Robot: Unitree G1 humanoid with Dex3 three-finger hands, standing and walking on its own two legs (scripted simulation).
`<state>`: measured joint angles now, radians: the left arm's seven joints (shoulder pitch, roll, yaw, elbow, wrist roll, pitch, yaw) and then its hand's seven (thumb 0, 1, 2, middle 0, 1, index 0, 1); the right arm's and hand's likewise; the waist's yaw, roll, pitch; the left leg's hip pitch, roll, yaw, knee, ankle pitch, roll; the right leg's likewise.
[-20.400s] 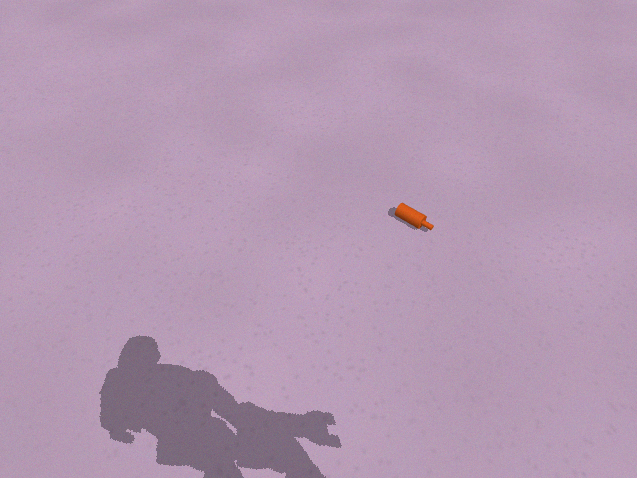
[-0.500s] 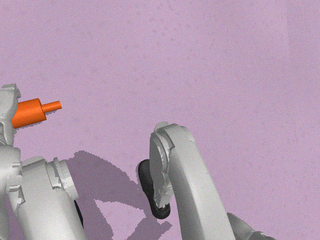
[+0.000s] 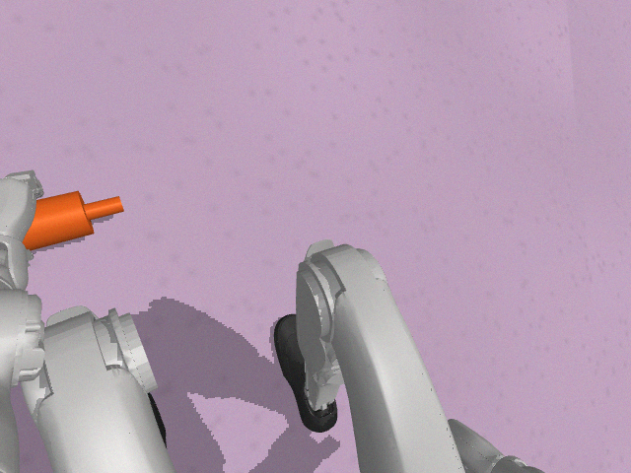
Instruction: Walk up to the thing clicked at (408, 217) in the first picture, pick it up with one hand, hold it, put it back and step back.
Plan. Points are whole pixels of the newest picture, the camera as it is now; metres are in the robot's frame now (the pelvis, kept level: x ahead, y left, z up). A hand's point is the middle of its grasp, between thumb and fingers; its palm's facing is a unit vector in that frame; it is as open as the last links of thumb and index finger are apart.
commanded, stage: settle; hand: left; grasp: from above
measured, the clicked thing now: (56, 219) +0.45 +0.23 -0.28
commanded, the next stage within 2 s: go down in 0.96 s
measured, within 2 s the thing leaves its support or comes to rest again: neither
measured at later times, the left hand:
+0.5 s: hand out of the picture +0.43 +0.28 -0.18, palm faces -0.35 -0.08 -0.93, open 7.7 cm
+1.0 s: hand out of the picture +0.42 +0.28 -0.11, palm faces -0.43 -0.06 -0.90, open 5.5 cm
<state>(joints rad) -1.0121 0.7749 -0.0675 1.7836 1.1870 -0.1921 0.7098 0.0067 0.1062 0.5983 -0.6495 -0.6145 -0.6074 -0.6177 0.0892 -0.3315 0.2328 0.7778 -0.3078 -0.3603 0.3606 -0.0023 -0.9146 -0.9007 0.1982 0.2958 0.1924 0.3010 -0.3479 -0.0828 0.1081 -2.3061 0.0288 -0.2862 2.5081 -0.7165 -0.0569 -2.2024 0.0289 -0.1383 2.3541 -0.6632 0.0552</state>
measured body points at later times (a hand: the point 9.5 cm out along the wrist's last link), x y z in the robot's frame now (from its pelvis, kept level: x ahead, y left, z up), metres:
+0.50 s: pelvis +0.00 +0.00 +0.01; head +0.23 +0.09 +0.39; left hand +0.44 +0.28 -0.13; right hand +0.07 -0.26 -0.09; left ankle +0.06 +0.14 -0.28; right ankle +0.11 -0.12 -0.28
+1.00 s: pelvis -0.01 -0.01 +0.03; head +0.20 +0.05 +0.43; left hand +0.44 +0.28 -0.06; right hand +0.09 -0.28 -0.09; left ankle +0.06 +0.14 -0.28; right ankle +0.11 -0.12 -0.28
